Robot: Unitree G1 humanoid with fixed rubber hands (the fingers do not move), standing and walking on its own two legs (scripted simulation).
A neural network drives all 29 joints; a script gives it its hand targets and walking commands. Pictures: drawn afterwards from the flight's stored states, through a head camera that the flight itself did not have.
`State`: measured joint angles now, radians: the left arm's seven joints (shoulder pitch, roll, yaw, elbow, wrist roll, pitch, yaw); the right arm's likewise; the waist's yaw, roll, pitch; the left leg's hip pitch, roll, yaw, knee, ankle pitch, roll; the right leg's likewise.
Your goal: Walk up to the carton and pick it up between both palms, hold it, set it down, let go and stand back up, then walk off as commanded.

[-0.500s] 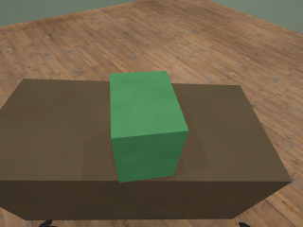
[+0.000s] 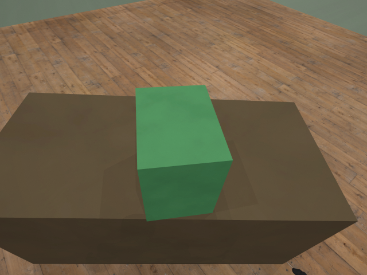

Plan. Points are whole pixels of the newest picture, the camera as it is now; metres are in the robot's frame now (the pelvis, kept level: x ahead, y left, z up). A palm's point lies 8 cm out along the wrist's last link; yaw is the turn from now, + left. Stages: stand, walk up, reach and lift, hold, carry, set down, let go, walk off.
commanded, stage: stand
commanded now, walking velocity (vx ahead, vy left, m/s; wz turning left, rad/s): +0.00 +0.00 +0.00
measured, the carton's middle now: (175, 153) +0.44 +0.01 -0.05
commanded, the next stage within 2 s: walk off in 1.40 s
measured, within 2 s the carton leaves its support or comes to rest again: neither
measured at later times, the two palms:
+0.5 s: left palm out of the picture +0.09 +0.29 -0.12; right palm out of the picture +0.09 -0.31 -0.11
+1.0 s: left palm out of the picture +0.09 +0.29 -0.11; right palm out of the picture +0.09 -0.31 -0.11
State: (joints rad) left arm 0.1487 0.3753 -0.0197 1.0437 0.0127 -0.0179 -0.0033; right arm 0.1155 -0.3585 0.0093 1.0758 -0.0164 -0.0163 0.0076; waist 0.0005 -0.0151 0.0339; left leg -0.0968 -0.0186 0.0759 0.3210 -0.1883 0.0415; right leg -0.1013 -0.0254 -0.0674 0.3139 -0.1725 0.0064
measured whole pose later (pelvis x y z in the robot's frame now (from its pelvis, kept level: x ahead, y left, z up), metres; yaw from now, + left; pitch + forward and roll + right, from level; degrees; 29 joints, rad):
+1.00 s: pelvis +0.01 -0.01 +0.00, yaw +1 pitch -2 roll +0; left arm 0.12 0.37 -0.01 1.08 0.01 -0.01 0.00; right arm 0.10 -0.37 0.00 1.11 -0.02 -0.01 0.00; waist 0.00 -0.01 0.04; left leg -0.07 -0.01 0.06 0.28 -0.18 0.03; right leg -0.07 -0.02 -0.08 0.28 -0.17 -0.01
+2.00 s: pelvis -0.07 +0.01 -0.02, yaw +2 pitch -1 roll +1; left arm 0.09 0.41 0.06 0.82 0.04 0.06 0.01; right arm 0.13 -0.40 -0.07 0.80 0.01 0.10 0.02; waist -0.01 -0.05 0.25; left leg -0.38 -0.06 -0.07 1.05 -0.53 0.02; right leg -0.35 -0.08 -0.07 0.57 -0.19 -0.01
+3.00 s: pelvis -0.31 -0.03 -0.05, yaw -3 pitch -4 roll -3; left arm 0.19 0.40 0.07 0.72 0.02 0.06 -0.03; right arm 0.15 -0.46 -0.09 0.70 -0.01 0.08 -0.03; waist -0.03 0.05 0.26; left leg -0.51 0.13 -0.13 0.89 -0.42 0.01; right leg -0.29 0.05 0.06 0.78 -0.43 0.03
